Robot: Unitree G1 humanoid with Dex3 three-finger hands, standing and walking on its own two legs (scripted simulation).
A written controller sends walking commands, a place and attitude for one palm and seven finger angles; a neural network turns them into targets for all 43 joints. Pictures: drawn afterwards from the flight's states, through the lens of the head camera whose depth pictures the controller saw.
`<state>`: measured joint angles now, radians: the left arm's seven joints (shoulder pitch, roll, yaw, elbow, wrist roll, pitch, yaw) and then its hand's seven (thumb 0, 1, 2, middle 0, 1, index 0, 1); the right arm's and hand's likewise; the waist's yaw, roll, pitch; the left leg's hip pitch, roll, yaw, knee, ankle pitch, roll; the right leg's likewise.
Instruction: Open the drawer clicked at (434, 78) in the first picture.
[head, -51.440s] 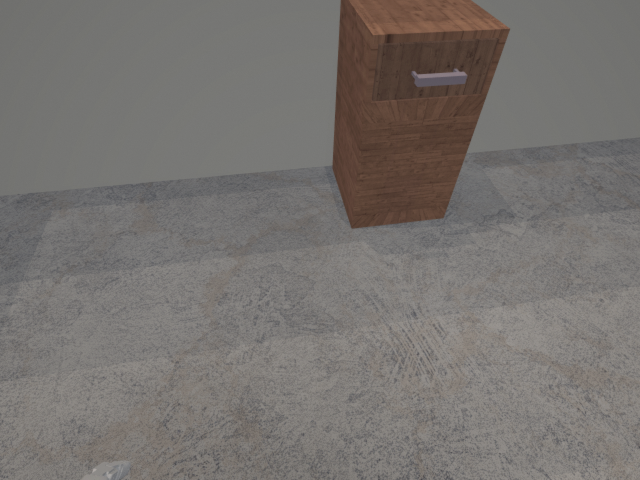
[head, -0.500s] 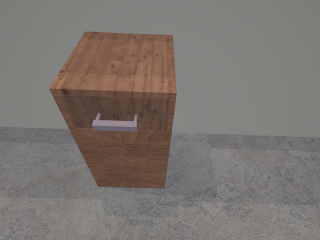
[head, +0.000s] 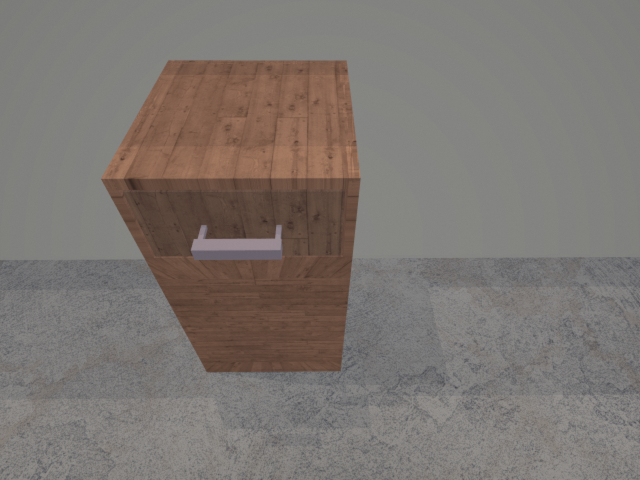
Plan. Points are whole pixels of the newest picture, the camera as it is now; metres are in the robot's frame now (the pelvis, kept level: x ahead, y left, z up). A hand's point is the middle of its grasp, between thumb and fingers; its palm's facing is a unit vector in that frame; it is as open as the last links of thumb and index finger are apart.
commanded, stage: look again from close up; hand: left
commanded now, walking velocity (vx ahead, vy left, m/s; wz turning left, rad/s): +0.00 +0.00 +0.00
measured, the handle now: (239, 239) +0.53 +0.18 -0.07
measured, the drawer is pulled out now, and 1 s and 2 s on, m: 0.00 0.00 0.00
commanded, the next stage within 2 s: raise the hand with hooked fingers in 0.30 s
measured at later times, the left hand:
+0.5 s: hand out of the picture +0.09 +0.19 -0.13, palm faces -0.07 -0.91 -0.40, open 7.3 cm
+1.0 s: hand (166, 447) +0.17 +0.20 -0.04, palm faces +0.07 -0.05 -1.00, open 9.5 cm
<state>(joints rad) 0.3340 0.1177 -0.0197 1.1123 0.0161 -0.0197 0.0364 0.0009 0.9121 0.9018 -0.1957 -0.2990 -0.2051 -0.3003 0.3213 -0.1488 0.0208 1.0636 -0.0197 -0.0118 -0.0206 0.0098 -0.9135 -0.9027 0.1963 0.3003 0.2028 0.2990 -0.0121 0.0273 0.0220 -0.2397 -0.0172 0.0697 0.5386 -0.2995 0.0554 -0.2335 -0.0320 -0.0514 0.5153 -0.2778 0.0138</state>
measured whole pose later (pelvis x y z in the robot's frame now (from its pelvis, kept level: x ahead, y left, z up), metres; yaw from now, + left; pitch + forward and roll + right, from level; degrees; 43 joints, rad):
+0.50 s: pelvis +0.01 +0.00 +0.00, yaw -1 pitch +1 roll +2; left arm 0.44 0.22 -0.05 0.50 0.15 0.08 0.13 0.02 0.92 0.90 -0.20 -0.31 -0.21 -0.31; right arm 0.36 -0.18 0.02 0.97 0.02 -0.16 -0.07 0.02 -0.93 -0.90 0.20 0.30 0.21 0.30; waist 0.02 -0.02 0.01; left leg -0.20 -0.05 0.10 0.47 -0.28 0.05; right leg -0.27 -0.05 -0.02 0.58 -0.32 -0.01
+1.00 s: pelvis -0.01 -0.07 -0.05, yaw +2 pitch +11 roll +2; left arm 0.37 0.40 0.02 0.05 1.08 -0.16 0.51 0.00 0.38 0.68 -0.26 -0.63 -0.27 -0.63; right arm 0.03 -0.25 -0.05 0.56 -0.08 0.04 -0.01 0.01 -0.91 -0.90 0.20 0.30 0.20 0.30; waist 0.13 -0.01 -0.12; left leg -0.69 0.03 0.02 0.93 -0.44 -0.02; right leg -0.71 0.01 -0.09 0.97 -0.47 -0.09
